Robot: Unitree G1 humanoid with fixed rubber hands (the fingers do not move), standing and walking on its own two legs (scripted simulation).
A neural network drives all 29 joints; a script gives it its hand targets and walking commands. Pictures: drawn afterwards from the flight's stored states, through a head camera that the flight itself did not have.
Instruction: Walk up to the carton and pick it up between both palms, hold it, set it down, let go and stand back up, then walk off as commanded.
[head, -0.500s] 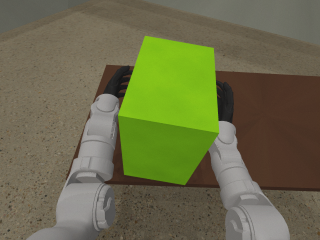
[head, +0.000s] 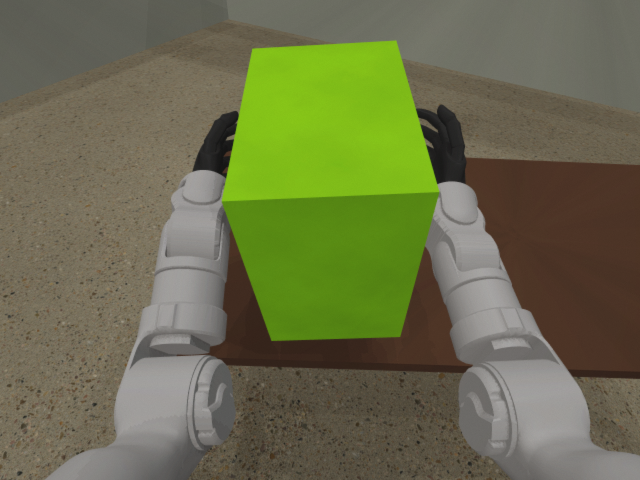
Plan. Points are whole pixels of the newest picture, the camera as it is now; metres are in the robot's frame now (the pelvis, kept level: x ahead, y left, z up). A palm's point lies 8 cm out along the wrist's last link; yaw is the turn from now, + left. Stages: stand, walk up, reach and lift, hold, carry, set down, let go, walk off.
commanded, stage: reach and lift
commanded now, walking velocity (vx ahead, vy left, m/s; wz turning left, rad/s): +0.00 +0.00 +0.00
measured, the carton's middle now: (330, 200) +0.44 -0.02 +0.15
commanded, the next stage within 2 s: hold in 1.42 s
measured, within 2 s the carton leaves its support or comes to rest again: neither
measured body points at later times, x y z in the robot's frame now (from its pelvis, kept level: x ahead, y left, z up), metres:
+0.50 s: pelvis +0.00 +0.00 +0.00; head -0.04 +0.02 +0.45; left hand +0.42 +0.12 +0.23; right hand +0.41 -0.15 +0.26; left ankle +0.01 +0.12 -0.75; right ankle +0.06 -0.14 -0.75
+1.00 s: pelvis +0.00 -0.01 +0.00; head -0.05 +0.01 +0.45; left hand +0.41 +0.12 +0.25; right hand +0.41 -0.15 +0.28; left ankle +0.01 +0.12 -0.75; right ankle +0.06 -0.14 -0.75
